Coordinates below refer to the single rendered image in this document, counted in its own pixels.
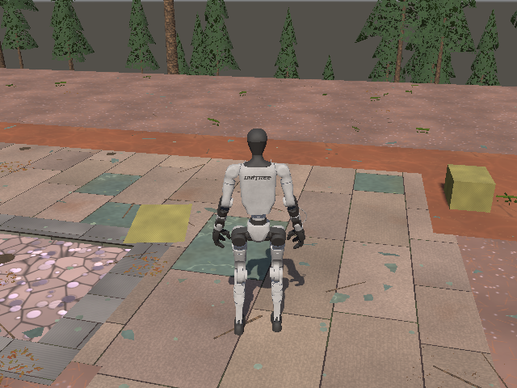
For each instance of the robot torso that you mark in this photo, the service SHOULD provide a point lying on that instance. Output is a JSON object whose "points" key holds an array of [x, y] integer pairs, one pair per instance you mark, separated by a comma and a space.
{"points": [[257, 186]]}

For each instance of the left robot upper arm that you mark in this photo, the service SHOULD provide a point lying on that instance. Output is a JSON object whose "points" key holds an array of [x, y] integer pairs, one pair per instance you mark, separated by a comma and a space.
{"points": [[231, 173]]}

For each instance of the right robot upper arm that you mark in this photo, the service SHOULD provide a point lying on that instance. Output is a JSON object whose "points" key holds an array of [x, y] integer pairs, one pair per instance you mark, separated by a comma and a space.
{"points": [[283, 171]]}

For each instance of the humanoid robot head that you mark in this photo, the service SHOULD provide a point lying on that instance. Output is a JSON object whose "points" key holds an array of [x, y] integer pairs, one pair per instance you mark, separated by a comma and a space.
{"points": [[257, 140]]}

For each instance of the robot left hand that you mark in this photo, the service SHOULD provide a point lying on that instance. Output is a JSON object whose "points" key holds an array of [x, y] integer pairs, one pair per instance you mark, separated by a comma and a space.
{"points": [[216, 236]]}

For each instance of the robot right hand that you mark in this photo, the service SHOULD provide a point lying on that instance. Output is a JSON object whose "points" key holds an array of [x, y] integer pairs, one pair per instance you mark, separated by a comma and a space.
{"points": [[300, 236]]}

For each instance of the right robot forearm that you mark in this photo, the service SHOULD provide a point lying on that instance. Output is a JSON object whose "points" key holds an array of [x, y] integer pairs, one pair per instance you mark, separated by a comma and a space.
{"points": [[295, 216]]}

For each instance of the left robot forearm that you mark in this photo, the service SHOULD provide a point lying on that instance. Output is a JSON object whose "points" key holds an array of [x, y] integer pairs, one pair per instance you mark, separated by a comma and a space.
{"points": [[221, 216]]}

